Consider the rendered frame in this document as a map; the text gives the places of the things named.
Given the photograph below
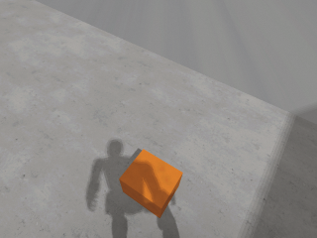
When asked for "carton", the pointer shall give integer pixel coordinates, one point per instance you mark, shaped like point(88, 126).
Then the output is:
point(151, 182)

